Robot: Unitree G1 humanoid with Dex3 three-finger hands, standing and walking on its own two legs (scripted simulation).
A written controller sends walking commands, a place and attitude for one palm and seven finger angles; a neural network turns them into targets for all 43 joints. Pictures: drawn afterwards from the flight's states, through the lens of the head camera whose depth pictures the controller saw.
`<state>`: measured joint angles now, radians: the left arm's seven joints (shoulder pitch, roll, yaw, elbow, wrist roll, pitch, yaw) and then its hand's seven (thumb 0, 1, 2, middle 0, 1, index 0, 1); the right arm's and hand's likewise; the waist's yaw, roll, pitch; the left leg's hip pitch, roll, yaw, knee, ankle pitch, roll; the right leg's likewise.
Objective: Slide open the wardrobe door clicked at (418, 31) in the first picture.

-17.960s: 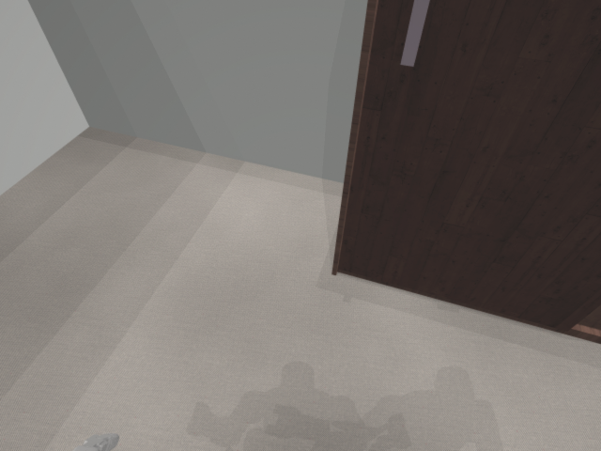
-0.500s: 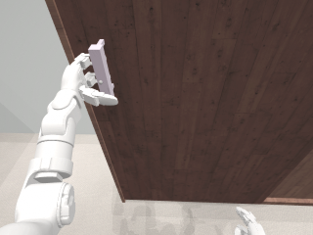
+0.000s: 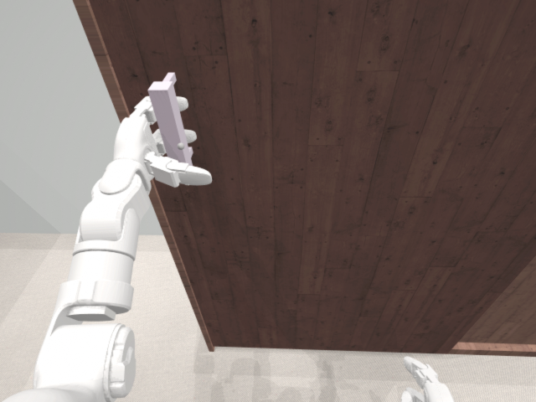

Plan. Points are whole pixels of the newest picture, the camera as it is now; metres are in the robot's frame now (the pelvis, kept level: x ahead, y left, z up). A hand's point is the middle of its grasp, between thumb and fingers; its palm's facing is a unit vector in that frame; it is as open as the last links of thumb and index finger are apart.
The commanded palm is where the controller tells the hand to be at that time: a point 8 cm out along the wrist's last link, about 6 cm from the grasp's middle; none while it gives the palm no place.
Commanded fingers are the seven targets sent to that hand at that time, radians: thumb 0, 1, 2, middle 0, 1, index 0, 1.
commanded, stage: slide the fingers in behind the handle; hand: left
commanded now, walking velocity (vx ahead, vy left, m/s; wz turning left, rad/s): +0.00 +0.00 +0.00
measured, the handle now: (177, 126) +0.46 +0.17 +0.21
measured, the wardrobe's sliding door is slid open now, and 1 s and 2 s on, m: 0.00 0.00 0.00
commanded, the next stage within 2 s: grip the handle and tug to test in 0.68 s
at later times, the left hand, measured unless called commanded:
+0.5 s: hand (182, 146) +0.40 +0.15 +0.22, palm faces +0.06 -1.00 +0.00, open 14.3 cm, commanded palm +0.38 +0.19 +0.22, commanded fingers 0.00 -0.50 0.30 -0.30 -1.20 -0.30 -1.20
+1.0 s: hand (181, 145) +0.41 +0.15 +0.22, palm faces +0.04 -1.00 +0.01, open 12.9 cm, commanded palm +0.38 +0.19 +0.22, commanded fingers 0.00 0.06 0.54 -0.36 -1.28 -0.36 -1.28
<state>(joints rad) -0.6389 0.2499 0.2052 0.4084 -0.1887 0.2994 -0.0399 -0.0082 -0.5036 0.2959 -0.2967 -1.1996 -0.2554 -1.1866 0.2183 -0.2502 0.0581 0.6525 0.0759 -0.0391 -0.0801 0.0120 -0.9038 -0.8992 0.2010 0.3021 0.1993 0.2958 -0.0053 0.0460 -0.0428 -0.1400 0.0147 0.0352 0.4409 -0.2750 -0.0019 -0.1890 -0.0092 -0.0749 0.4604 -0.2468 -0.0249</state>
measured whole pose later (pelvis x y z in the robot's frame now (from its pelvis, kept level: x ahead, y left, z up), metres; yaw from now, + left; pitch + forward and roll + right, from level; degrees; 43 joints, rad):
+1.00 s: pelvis +0.00 +0.01 +0.00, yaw +0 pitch -1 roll +0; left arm -0.68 0.24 0.18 0.44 -0.19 0.31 -0.03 -0.01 -0.33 0.37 -0.31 -1.22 -0.31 -1.23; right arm 0.21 -0.24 0.06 0.66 0.07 -0.02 -0.08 0.01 -0.90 -0.90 0.20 0.30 0.20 0.30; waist 0.00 0.03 -0.04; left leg -0.15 0.01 0.03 0.45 -0.28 0.01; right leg -0.19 -0.02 -0.08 0.45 -0.24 -0.02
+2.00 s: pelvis +0.01 +0.00 +0.00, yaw -1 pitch -1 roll +0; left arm -0.61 0.26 0.22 0.36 -0.19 0.32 -0.04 0.01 0.66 0.75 -0.37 -1.40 -0.36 -1.37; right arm 0.21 -0.25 0.06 0.62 0.07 0.00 -0.07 0.01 -0.90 -0.90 0.20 0.30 0.20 0.30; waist -0.02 0.04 -0.05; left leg -0.13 0.02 0.05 0.43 -0.28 0.00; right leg -0.18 0.00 -0.06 0.43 -0.24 -0.02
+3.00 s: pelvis +0.01 +0.02 +0.00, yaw +3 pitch +0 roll +0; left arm -0.70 0.12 0.03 0.32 -0.13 0.36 0.12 -0.01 0.72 0.80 -0.29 -1.40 -0.21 -1.39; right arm 0.18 -0.20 0.06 0.68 0.04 0.01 -0.03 0.01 -0.90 -0.90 0.20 0.30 0.20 0.30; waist 0.05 0.04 -0.03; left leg -0.19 -0.03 -0.03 0.51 -0.31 0.02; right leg -0.20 -0.05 -0.11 0.50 -0.29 0.00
